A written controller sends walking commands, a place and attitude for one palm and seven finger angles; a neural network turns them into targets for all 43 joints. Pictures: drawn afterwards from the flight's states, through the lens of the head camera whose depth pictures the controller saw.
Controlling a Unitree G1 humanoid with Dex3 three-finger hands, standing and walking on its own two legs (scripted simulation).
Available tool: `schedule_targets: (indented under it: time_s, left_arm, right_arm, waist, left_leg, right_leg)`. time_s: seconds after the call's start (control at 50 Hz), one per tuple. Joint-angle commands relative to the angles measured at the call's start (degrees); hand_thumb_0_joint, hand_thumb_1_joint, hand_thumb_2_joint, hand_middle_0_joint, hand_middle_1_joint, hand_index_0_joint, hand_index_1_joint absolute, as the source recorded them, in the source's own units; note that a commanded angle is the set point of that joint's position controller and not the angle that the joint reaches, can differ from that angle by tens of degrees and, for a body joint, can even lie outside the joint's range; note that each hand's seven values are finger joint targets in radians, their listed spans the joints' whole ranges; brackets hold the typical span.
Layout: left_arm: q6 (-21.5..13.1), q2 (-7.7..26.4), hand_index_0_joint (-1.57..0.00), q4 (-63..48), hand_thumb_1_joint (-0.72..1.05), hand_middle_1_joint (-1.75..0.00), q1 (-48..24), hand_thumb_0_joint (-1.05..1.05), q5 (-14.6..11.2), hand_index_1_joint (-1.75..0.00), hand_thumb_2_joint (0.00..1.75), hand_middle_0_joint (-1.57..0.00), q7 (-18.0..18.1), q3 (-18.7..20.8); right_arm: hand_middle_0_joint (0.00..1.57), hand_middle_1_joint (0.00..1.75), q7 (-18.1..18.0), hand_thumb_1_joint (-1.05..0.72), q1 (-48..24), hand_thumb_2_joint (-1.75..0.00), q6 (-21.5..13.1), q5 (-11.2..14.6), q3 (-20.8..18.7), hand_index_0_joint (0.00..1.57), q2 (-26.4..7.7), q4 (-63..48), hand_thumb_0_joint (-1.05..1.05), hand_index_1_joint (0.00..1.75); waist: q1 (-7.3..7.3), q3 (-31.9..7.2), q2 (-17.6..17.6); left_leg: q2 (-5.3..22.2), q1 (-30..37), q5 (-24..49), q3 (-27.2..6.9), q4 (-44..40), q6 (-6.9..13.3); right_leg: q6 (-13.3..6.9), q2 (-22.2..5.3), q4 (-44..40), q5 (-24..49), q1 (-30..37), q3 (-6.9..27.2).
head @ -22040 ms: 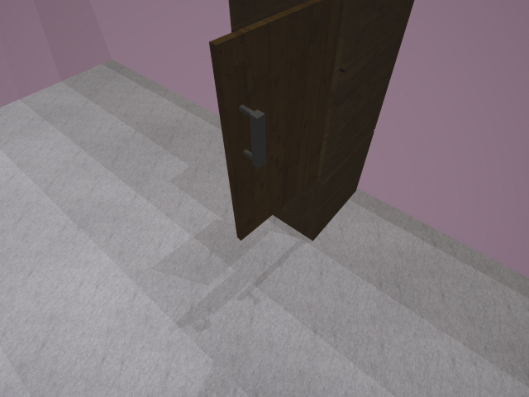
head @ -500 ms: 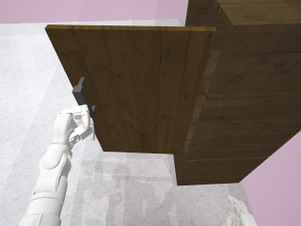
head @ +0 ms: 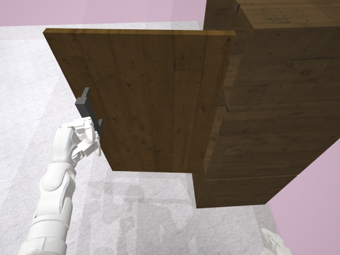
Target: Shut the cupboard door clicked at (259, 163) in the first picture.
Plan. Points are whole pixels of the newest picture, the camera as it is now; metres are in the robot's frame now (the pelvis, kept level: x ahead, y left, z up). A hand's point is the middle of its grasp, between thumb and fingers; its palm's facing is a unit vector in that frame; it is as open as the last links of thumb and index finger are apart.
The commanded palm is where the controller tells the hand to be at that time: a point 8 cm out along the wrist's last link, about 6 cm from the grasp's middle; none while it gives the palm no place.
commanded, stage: push the door shut along its arc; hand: left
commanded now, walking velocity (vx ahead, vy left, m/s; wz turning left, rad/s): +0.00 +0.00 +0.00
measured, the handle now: (92, 113) +0.44 +0.22 +0.07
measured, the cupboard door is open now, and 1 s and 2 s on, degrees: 85 68 55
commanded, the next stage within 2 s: pull the fist back off the door in 1.90 s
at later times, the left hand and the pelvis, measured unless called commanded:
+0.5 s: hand (103, 123) +0.40 +0.18 +0.08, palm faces -0.08 -1.00 -0.04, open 3.2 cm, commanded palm +0.39 +0.22 +0.08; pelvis -0.01 +0.00 -0.01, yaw +1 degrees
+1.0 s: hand (111, 107) +0.46 +0.17 +0.08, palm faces -0.22 -0.98 -0.02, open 3.1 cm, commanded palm +0.47 +0.20 +0.08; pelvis -0.02 +0.02 -0.02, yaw +1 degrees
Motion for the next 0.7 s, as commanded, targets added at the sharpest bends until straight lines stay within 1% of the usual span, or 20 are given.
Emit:
schedule_targets:
  time_s: [0.0, 0.02, 0.04, 0.08, 0.12, 0.14, 0.16, 0.22, 0.24, 0.3, 0.34, 0.36, 0.44, 0.48, 0.5, 0.54, 0.56, 0.6, 0.64, 0.68]
  left_arm:
    - [-3.25, 9.97, -1.30, -10.73, 0.90, -1.50, -19.82, 0.00, -0.55, -1.50, 0.90, -1.30, -0.20, 2.21]
    - [-3.28, 8.83, -1.30, -11.48, 0.90, -1.50, -21.30, 0.00, -0.54, -1.50, 0.90, -1.30, -0.53, 0.78]
    - [-3.15, 10.19, -1.30, -10.62, 0.90, -1.50, -22.70, 0.00, -0.44, -1.50, 0.90, -1.30, -0.59, 1.37]
    - [-3.10, 9.30, -1.30, -8.56, 0.90, -1.50, -29.27, 0.00, -0.17, -1.50, 0.90, -1.30, -1.27, -0.91]
    - [-3.21, 11.79, -1.30, -5.04, 0.90, -1.50, -32.96, 0.00, -0.18, -1.50, 0.90, -1.30, -1.55, 1.04]
    - [-3.34, 14.53, -1.30, -4.01, 0.90, -1.50, -33.81, 0.00, -0.05, -1.50, 0.90, -1.30, -1.70, 2.89]
    - [-3.24, 15.16, -1.30, -1.56, 0.90, -1.50, -33.48, 0.00, 0.06, -1.50, 0.90, -1.30, -2.08, 3.82]
    - [-3.13, 14.26, -1.30, 0.99, 0.90, -1.50, -36.48, 0.00, 0.00, -1.50, 0.90, -1.30, -3.06, 3.24]
    - [-2.92, 16.22, -1.30, 2.90, 0.90, -1.50, -35.76, 0.00, -0.02, -1.50, 0.90, -1.30, -3.44, 4.77]
    - [-3.29, 14.26, -1.30, 4.58, 0.90, -1.50, -39.92, 0.00, -0.05, -1.50, 0.90, -1.30, -5.02, 2.35]
    - [-3.71, 14.51, -1.30, 6.41, 0.90, -1.50, -41.96, 0.00, 0.03, -1.50, 0.90, -1.30, -5.71, 1.92]
    - [-3.95, 13.70, -1.30, 6.88, 0.90, -1.50, -44.13, 0.00, 0.06, -1.50, 0.90, -1.30, -6.09, 0.97]
    - [-5.15, 15.67, -1.30, 9.33, 0.90, -1.50, -48.05, 0.00, 0.34, -1.50, 0.90, -1.30, -7.57, 1.76]
    - [-5.37, 14.87, -1.30, 10.42, 0.90, -1.50, -48.65, 0.00, 0.26, -1.50, 0.90, -1.30, -8.63, 0.87]
    - [-5.49, 15.24, -1.30, 11.44, 0.90, -1.50, -50.04, 0.00, 0.24, -1.50, 0.90, -1.30, -9.03, 0.82]
    - [-5.88, 16.35, -1.30, 13.30, 0.90, -1.50, -53.30, 0.00, 0.51, -1.50, 0.90, -1.30, -9.60, 1.03]
    - [-5.97, 14.82, -1.30, 13.88, 0.90, -1.50, -54.24, 0.00, 0.52, -1.50, 0.90, -1.30, -10.14, -0.46]
    - [-6.16, 15.75, -1.30, 16.03, 0.90, -1.50, -56.80, 0.00, 0.54, -1.50, 0.90, -1.30, -10.69, 0.01]
    - [-6.30, 16.03, -1.30, 17.68, 0.90, -1.50, -59.73, 0.00, 0.70, -1.50, 0.90, -1.30, -11.06, -0.33]
    - [-6.45, 15.11, -1.30, 18.62, 0.90, -1.50, -62.17, 0.00, 0.84, -1.50, 0.90, -1.30, -11.75, -1.52]
  right_arm:
    - [0.20, 0.30, -0.35, -0.90, -1.90, -0.90, -2.52, 0.36, -2.54, 0.20, -7.34, -7.57, 0.00, 0.30]
    - [0.20, 0.30, -0.37, -0.90, -1.87, -0.90, -2.62, 0.31, -2.54, 0.20, -7.29, -7.69, 0.00, 0.30]
    - [0.20, 0.30, -0.64, -0.90, -1.55, -0.90, -2.52, 0.31, -2.62, 0.20, -7.60, -7.49, 0.00, 0.30]
    - [0.20, 0.30, -0.74, -0.90, -1.32, -0.90, -2.41, 0.50, -2.25, 0.20, -7.67, -6.74, 0.00, 0.30]
    - [0.20, 0.30, -1.05, -0.90, -0.95, -0.90, -2.22, 0.41, -2.23, 0.20, -8.09, -6.02, 0.00, 0.30]
    - [0.20, 0.30, -1.28, -0.90, -0.65, -0.90, -1.97, 0.25, -2.27, 0.20, -8.44, -5.99, 0.00, 0.30]
    - [0.20, 0.30, -1.33, -0.90, -0.54, -0.90, -1.67, 0.40, -2.14, 0.20, -8.41, -6.01, 0.00, 0.30]
    - [0.20, 0.30, -1.12, -0.90, 0.09, -0.90, -1.45, 0.25, -1.98, 0.20, -8.04, -5.94, 0.00, 0.30]
    - [0.20, 0.30, -1.17, -0.90, 0.96, -0.90, -1.20, 0.12, -2.06, 0.20, -8.41, -5.81, 0.00, 0.30]
    - [0.20, 0.30, -0.97, -0.90, 1.55, -0.90, -0.91, 0.34, -2.03, 0.20, -8.33, -5.62, 0.00, 0.30]
    - [0.20, 0.30, -0.94, -0.90, 2.37, -0.90, -0.66, 0.25, -2.11, 0.20, -8.65, -5.34, 0.00, 0.30]
    - [0.20, 0.30, -0.88, -0.90, 2.70, -0.90, -0.55, 0.36, -2.14, 0.20, -8.62, -5.09, 0.00, 0.30]
    - [0.20, 0.30, -0.91, -0.90, 4.19, -0.90, -0.11, 0.18, -2.42, 0.20, -9.11, -4.29, 0.00, 0.30]
    - [0.20, 0.30, -0.70, -0.90, 4.61, -0.90, 0.04, 0.24, -2.41, 0.20, -9.15, -4.20, 0.00, 0.30]
    - [0.20, 0.30, -0.78, -0.90, 4.97, -0.90, 0.24, 0.25, -2.42, 0.20, -9.31, -3.86, 0.00, 0.30]
    - [0.20, 0.30, -0.99, -0.90, 5.75, -0.90, 0.56, 0.14, -2.38, 0.20, -9.57, -2.95, 0.00, 0.30]
    - [0.20, 0.30, -0.87, -0.90, 5.68, -0.90, 0.57, 0.25, -2.24, 0.20, -9.43, -3.09, 0.00, 0.30]
    - [0.20, 0.30, -0.95, -0.90, 6.31, -0.90, 0.62, 0.12, -2.37, 0.20, -9.83, -2.44, 0.00, 0.30]
    - [0.20, 0.30, -1.05, -0.90, 6.93, -0.90, 0.79, 0.03, -2.18, 0.20, -10.09, -1.77, 0.00, 0.30]
    - [0.20, 0.30, -0.97, -0.90, 7.50, -0.90, 0.65, 0.03, -2.32, 0.20, -10.29, -1.52, 0.00, 0.30]
  waist:
    - [-0.81, -13.66, 1.02]
    - [-1.34, -14.63, 1.49]
    - [-1.82, -14.49, 0.22]
    - [-3.42, -13.29, 0.19]
    - [-3.40, -13.46, -1.17]
    - [-3.11, -14.33, -1.65]
    - [-2.83, -15.23, -1.91]
    - [-2.43, -18.48, 1.16]
    - [-2.28, -19.09, -0.14]
    - [-3.39, -18.67, 0.77]
    - [-3.93, -18.07, -0.77]
    - [-4.72, -18.15, 0.19]
    - [-4.91, -19.82, 0.50]
    - [-5.05, -20.92, 1.81]
    - [-5.57, -20.81, 0.44]
    - [-6.30, -19.90, 0.65]
    - [-6.49, -19.65, 2.84]
    - [-7.17, -19.25, 1.72]
    - [-7.93, -18.11, 2.56]
    - [-8.60, -19.42, 2.61]
  left_leg:
    - [-0.03, 2.41, 13.40, -0.91, -5.14, 0.44]
    - [-0.07, 3.33, 13.68, -0.93, -4.96, 0.53]
    - [0.13, 3.28, 13.52, -1.21, -4.71, 0.71]
    - [0.19, 3.12, 11.65, -1.60, -4.63, 0.64]
    - [0.05, 1.96, 9.74, -1.85, -4.37, 0.67]
    - [0.02, 1.26, 9.79, -1.81, -4.14, 0.85]
    - [-0.03, 1.25, 10.45, -1.66, -4.24, 0.81]
    - [-0.36, 1.97, 13.82, -1.56, -3.67, 0.54]
    - [-0.20, 1.38, 14.61, -1.63, -3.31, 0.65]
    - [-0.20, 1.51, 14.84, -1.56, -3.06, 0.58]
    - [-0.04, 1.07, 14.54, -1.91, -2.84, 0.76]
    - [-0.04, 1.58, 14.61, -1.74, -2.66, 0.84]
    - [-0.11, 1.63, 15.04, -2.21, -2.15, 0.97]
    - [-0.12, 2.59, 15.95, -2.27, -2.09, 0.84]
    - [-0.03, 2.19, 15.11, -2.46, -2.05, 0.89]
    - [0.04, 1.80, 14.32, -2.73, -1.89, 1.11]
    - [-0.09, 2.17, 14.01, -2.68, -1.93, 1.00]
    - [0.09, 1.93, 12.62, -3.13, -1.77, 1.00]
    - [0.12, 1.54, 11.75, -3.52, -1.61, 1.15]
    - [0.27, 2.69, 12.07, -4.07, -1.38, 1.02]
  right_leg:
    - [1.66, -1.65, -5.94, 15.15, 10.81, 3.61]
    - [1.66, -1.62, -5.91, 15.43, 10.64, 3.57]
    - [1.76, -1.60, -5.92, 15.09, 10.51, 3.52]
    - [1.84, -1.44, -5.97, 13.10, 7.98, 3.41]
    - [1.85, -1.51, -6.03, 10.95, 7.79, 3.90]
    - [1.90, -1.67, -5.97, 10.97, 9.17, 4.36]
    - [1.80, -1.64, -5.73, 11.85, 9.81, 4.47]
    - [1.50, -1.75, -4.32, 16.36, 10.97, 4.30]
    - [1.58, -1.78, -4.06, 17.35, 11.91, 4.35]
    - [1.53, -1.64, -3.99, 18.06, 10.24, 4.29]
    - [1.51, -1.39, -3.89, 17.35, 9.50, 4.00]
    - [1.57, -1.33, -4.01, 17.63, 8.50, 4.09]
    - [1.33, -1.19, -3.45, 17.69, 8.30, 4.17]
    - [1.18, -1.07, -3.20, 18.42, 7.84, 3.95]
    - [1.26, -0.98, -3.29, 17.51, 7.38, 3.88]
    - [1.19, -0.89, -3.35, 16.48, 6.23, 3.81]
    - [1.09, -0.84, -3.44, 15.83, 5.06, 3.85]
    - [1.12, -0.68, -3.55, 13.93, 3.39, 3.63]
    - [0.95, -0.59, -3.48, 12.53, 1.67, 3.51]
    - [0.95, -0.44, -3.08, 12.07, 0.01, 3.23]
